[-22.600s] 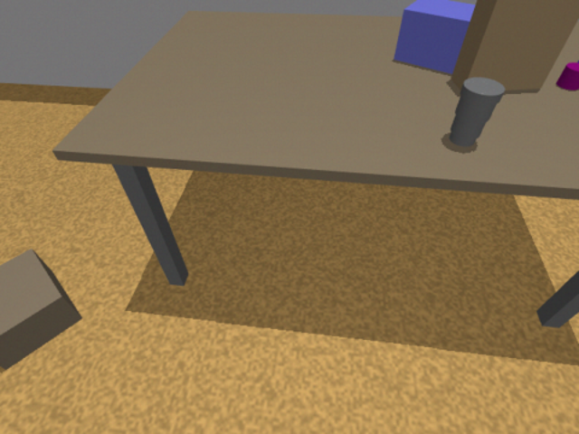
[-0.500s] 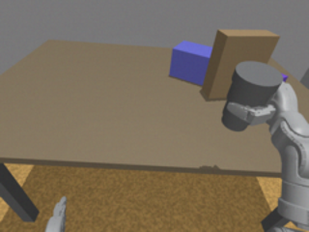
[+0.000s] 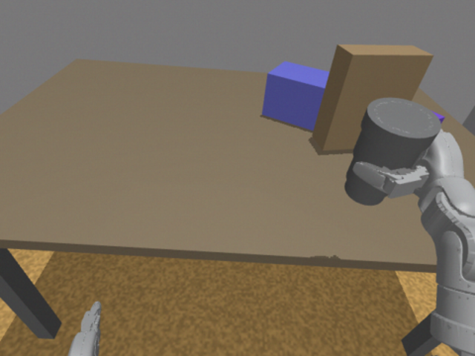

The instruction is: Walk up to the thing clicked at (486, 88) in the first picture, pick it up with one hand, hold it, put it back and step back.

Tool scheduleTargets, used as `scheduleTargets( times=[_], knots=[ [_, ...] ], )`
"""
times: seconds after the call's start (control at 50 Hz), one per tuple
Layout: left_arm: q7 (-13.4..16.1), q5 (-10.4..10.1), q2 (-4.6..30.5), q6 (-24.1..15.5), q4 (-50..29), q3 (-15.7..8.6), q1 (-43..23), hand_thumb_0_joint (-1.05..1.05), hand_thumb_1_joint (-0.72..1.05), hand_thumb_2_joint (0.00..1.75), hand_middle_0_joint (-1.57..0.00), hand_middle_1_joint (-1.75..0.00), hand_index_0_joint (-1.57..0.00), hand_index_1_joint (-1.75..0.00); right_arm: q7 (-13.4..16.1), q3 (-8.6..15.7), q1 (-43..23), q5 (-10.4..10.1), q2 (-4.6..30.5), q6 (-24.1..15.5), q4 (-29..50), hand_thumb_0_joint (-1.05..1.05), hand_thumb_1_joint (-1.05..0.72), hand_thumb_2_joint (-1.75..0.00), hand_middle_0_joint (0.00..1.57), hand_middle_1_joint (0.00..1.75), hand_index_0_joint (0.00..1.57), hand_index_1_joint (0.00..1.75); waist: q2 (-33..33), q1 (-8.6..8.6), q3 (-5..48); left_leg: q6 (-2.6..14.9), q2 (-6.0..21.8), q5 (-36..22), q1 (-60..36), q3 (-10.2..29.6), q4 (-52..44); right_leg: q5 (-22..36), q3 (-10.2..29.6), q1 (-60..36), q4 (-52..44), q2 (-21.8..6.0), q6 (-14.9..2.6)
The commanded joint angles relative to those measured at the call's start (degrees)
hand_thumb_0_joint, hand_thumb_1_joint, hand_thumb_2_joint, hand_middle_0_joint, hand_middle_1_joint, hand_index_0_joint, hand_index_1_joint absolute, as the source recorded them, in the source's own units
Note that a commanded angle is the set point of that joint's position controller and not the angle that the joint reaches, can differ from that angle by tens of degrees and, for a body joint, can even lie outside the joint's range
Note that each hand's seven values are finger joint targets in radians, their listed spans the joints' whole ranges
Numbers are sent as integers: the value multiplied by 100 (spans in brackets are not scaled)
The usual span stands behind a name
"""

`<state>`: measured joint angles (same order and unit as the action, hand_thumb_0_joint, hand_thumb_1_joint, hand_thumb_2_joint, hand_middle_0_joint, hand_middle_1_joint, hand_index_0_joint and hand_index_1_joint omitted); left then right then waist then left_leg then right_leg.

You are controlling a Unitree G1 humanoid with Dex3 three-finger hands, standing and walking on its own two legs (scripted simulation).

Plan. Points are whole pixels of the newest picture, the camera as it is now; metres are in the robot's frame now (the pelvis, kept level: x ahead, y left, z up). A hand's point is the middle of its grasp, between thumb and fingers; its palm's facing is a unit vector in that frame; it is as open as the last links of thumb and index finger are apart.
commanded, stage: hold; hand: right
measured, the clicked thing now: (381, 158) +0.33 -0.17 +0.24
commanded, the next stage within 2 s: crouch in 1.18 s
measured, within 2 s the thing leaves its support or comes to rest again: neither
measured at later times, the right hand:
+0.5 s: hand (383, 153) +0.33 -0.17 +0.25, palm faces +0.13 +0.99 -0.02, open 10.6 cm
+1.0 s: hand (378, 154) +0.34 -0.17 +0.25, palm faces +0.12 +0.99 -0.02, open 10.6 cm
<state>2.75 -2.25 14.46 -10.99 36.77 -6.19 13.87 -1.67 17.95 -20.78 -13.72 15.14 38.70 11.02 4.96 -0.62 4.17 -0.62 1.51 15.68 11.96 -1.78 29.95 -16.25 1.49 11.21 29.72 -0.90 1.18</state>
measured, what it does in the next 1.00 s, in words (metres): stands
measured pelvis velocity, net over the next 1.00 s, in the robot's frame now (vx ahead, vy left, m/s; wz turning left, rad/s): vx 0.00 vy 0.00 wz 0.00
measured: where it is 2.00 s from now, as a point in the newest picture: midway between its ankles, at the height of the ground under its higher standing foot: outside the picture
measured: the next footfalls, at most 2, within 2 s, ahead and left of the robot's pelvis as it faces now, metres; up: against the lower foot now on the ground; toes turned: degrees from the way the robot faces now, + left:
none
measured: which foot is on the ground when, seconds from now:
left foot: down 0.00-1.00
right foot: down 0.00-1.00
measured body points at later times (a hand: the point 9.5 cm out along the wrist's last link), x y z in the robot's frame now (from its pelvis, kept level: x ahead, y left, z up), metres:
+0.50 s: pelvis +0.00 +0.00 +0.00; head -0.04 +0.03 +0.45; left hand +0.17 +0.26 -0.08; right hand +0.32 -0.22 +0.25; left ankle +0.01 +0.12 -0.74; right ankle +0.00 -0.13 -0.74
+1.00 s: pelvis +0.00 +0.00 +0.00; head -0.04 +0.03 +0.45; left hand +0.17 +0.26 -0.08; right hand +0.32 -0.22 +0.25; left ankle +0.01 +0.12 -0.74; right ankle +0.00 -0.13 -0.74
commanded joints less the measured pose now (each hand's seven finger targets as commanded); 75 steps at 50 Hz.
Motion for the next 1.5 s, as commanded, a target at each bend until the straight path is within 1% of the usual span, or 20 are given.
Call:
scheduleTargets(
  times=[0.0, 0.24, 0.3, 0.38, 0.48, 0.52, 0.6, 0.9, 0.96, 0.98, 1.02, 1.06, 1.08, 1.12, 1.16, 1.2, 1.24, 1.28, 1.38, 1.48],
  knots=[
    [21, -4, 621, -306, -925, -144, -783, 0, -55, 5, -5, -5, -5, -5, 19, 243, -2222, -31, 1025, -452, 1172, 0, -15, -128, 126, 141, 131, 141, -440, 22, 886, -9, -114, -1078, -46, -196, -513, 1045, -159, -378, -356, 158, -201],
    [55, 9, 742, -332, -869, -256, -688, 0, -54, 5, -5, -5, -5, -5, 34, 440, -2312, -35, 1232, -505, 1005, 0, -16, -128, 126, 141, 131, 141, -510, 1, 976, 2, -139, -1213, -135, -238, -459, 1231, -132, -409, -341, 123, -178],
    [16, -2, 556, -316, -918, -73, -773, 0, -54, 5, -5, -5, -5, -5, 33, 302, -2405, -34, 1103, -524, 1064, 0, -20, -130, 128, 142, 133, 142, -452, -64, 899, 7, -132, -1367, -148, -238, -431, 1417, -136, -373, -300, 122, -161],
    [64, 30, 759, -326, -887, -269, -915, 0, -55, 5, -5, -5, -5, -5, 62, 358, -2659, -1, 1212, -535, 1118, 0, -16, -128, 125, 141, 130, 141, -521, 7, 949, -20, -93, -1041, -64, -185, -532, 1003, -170, -370, -329, 166, -209],
    [53, 8, 650, -373, -1125, -115, -976, 0, -55, 5, -5, -5, -5, -5, 30, 114, -2511, -1, 961, -520, 1005, 0, -17, -127, 126, 140, 130, 140, -550, 20, 943, -5, -141, -924, -74, -238, -503, 933, -136, -351, -367, 130, -187],
    [35, 8, 611, -295, -833, -107, -727, 0, -54, 5, -5, -5, -5, -5, 36, 417, -2205, -14, 1196, -465, 803, 0, -15, -127, 125, 141, 130, 141, -562, -65, 931, -21, -97, -1161, -162, -210, -499, 1148, -166, -335, -325, 159, -195],
    [36, 8, 778, -286, -1006, -262, -867, 0, -55, 5, -5, -5, -5, -5, 57, 390, -2414, -24, 1209, -524, 1145, 0, -15, -128, 126, 141, 131, 141, -468, -61, 984, 17, -134, -1177, -146, -234, -461, 1213, -148, -346, -342, 127, -159],
    [67, 20, 688, -307, -944, -188, -869, 0, -55, 5, -5, -5, -5, -5, 78, 132, -2491, 23, 982, -534, 858, 0, -17, -128, 126, 141, 131, 141, -597, 26, 877, -11, -122, -1225, -103, -214, -491, 1192, -151, -370, -335, 138, -181],
    [39, 26, 632, -316, -990, -136, -820, 0, -55, 5, -5, -5, -5, -5, 83, 230, -2725, 27, 1093, -565, 1043, 0, -16, -127, 125, 140, 130, 140, -433, -7, 1115, 13, -125, -1327, -193, -221, -448, 1331, -153, -444, -320, 131, -162],
    [55, 19, 791, -317, -1055, -309, -909, 0, -55, 5, -5, -5, -5, -5, 97, 234, -2741, 14, 1095, -566, 1087, 0, -18, -128, 126, 141, 131, 141, -515, 12, 1184, 17, -141, -1341, -197, -231, -434, 1343, -146, -470, -321, 120, -149],
    [26, 6, 581, -280, -782, -120, -718, 0, -55, 5, -5, -5, -5, -5, 82, 225, -2563, 7, 1055, -507, 757, 0, -18, -129, 127, 141, 131, 141, -517, -17, 842, 5, -132, -1282, -105, -234, -467, 1264, -167, -328, -323, 138, -168],
    [9, 15, 577, -297, -1012, -124, -912, 0, -55, 5, -5, -5, -5, -5, 77, 288, -2759, 32, 1174, -527, 1085, 0, -17, -129, 127, 142, 132, 142, -389, -41, 1172, 2, -113, -1371, -226, -204, -458, 1362, -177, -434, -288, 148, -162],
    [27, 7, 742, -277, -922, -272, -901, 0, -55, 5, -5, -5, -5, -5, 97, 432, -2658, 26, 1299, -482, 802, 0, -17, -129, 127, 142, 132, 142, -538, -47, 1007, 3, -128, -1280, -164, -220, -468, 1284, -168, -365, -298, 136, -170],
    [-18, 12, 549, -270, -970, -80, -900, 0, -55, 5, -5, -5, -5, -5, 65, 166, -2572, 9, 976, -448, 829, 0, -16, -129, 126, 142, 131, 142, -597, -8, 848, -10, -124, -1093, -145, -217, -535, 1062, -190, -263, -358, 161, -183],
    [19, -3, 849, -260, -897, -374, -911, 0, -55, 5, -5, -5, -5, -5, 62, 406, -2542, 6, 1257, -380, 702, 0, -14, -128, 125, 140, 130, 140, -568, 11, 865, -11, -112, -942, -79, -192, -585, 918, -181, -310, -383, 155, -198],
    [-24, 0, 639, -302, -881, -129, -929, 0, -55, 5, -5, -5, -5, -5, 43, 209, -2620, -23, 1018, -373, 857, 0, -15, -128, 126, 141, 130, 141, -572, -1, 717, -10, -120, -937, -52, -212, -585, 906, -181, -254, -395, 159, -207],
    [8, -14, 744, -291, -868, -272, -821, 0, -55, 5, -5, -5, -5, -5, 42, 332, -2484, -12, 1159, -352, 670, 0, -15, -128, 125, 141, 130, 141, -615, 9, 774, -9, -136, -960, -40, -223, -572, 940, -158, -301, -403, 133, -206],
    [-40, -11, 439, -325, -1056, 81, -916, 0, -54, 5, -4, -4, -4, -4, 24, 110, -2598, -11, 917, -391, 812, 0, -14, -125, 128, 139, 132, 139, -667, 6, 722, -27, -127, -895, -44, -218, -592, 864, -173, -282, -412, 150, -220],
    [25, 35, 737, -438, -1056, -233, -1054, 0, -53, 4, -4, -4, -5, -4, 107, 257, -2876, 94, 1148, -567, 285, 0, -16, -128, 129, 142, 134, 142, -667, 146, 767, -39, -141, -796, 61, -191, -585, 694, -172, -252, -438, 137, -227],
    [52, 72, 635, -532, -639, -218, -539, 0, -53, 4, -4, -4, -5, -3, 107, 227, -3369, 237, 1201, -1020, -804, 0, -14, -126, 127, 140, 131, 140, -685, 288, 484, -53, -110, -555, 355, -114, -602, 396, -186, -97, -420, 117, -255]
  ],
)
